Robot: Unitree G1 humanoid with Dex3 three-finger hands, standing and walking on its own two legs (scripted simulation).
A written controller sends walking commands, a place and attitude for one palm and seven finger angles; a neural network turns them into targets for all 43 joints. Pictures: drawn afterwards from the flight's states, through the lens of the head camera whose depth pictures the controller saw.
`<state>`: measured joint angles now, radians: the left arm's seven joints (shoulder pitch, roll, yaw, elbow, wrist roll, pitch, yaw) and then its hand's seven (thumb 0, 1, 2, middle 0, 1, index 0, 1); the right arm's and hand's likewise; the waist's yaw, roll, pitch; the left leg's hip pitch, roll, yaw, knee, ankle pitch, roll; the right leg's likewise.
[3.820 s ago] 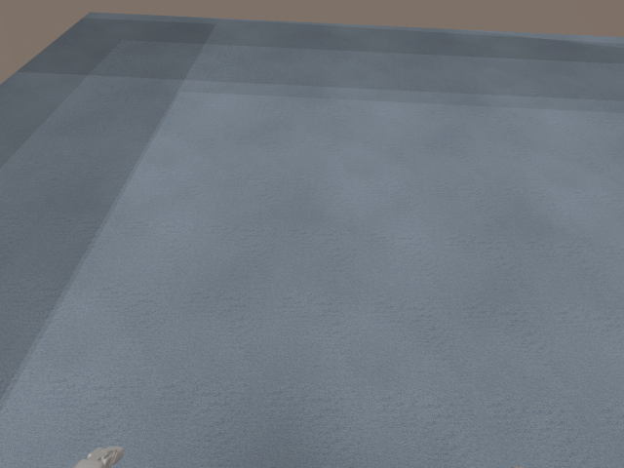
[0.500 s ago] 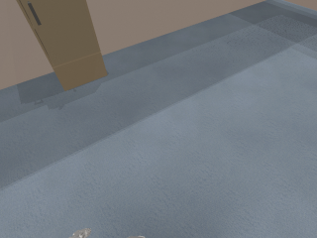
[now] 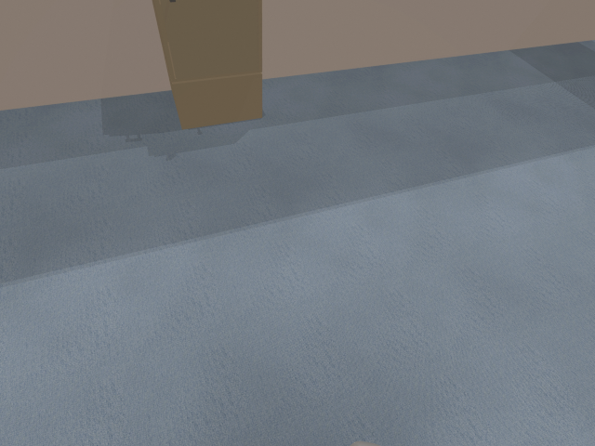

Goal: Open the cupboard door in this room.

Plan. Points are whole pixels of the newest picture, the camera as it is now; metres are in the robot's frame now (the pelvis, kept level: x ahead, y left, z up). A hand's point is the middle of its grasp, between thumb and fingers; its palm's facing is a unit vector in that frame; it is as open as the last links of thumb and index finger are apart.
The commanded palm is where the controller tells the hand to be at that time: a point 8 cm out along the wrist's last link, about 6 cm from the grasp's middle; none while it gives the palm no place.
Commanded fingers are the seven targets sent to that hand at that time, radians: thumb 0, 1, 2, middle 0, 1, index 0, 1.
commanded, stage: turn or walk to find it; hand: left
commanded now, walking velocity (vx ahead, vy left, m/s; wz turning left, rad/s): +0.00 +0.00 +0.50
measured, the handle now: out of the picture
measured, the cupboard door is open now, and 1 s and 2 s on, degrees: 0 0 0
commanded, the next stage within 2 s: stand and wait in 0.40 s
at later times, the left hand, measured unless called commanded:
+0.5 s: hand out of the picture -0.04 +0.16 -0.15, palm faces +0.27 -0.93 -0.24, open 7.4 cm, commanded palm none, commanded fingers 0.00 0.90 0.90 -0.20 -0.30 -0.20 -0.30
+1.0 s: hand out of the picture +0.02 +0.23 -0.18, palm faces +0.30 -0.94 -0.19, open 7.4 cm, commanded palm none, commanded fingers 0.00 0.90 0.90 -0.20 -0.30 -0.20 -0.30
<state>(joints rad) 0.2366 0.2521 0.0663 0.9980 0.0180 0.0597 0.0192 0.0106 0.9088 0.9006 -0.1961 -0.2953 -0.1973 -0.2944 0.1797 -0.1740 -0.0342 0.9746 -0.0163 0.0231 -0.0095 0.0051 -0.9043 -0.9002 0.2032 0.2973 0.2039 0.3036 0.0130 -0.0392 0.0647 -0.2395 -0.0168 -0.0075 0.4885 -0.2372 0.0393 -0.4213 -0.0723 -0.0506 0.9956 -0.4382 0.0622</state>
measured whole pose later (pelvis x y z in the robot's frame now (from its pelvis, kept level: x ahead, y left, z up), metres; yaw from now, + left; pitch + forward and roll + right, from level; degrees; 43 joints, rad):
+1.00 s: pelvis +0.05 +0.06 -0.01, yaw +14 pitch -3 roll +1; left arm 0.28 0.14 0.01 1.09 0.04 0.00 0.03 0.01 0.91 0.90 -0.19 -0.29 -0.20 -0.29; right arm 0.15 -0.15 -0.04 1.06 -0.01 -0.01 -0.02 -0.02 -0.94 -0.90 0.21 0.30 0.21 0.30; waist 0.03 -0.01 0.01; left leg -0.23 0.00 0.14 0.54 -0.27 0.05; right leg -0.24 -0.09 -0.09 0.58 -0.27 0.02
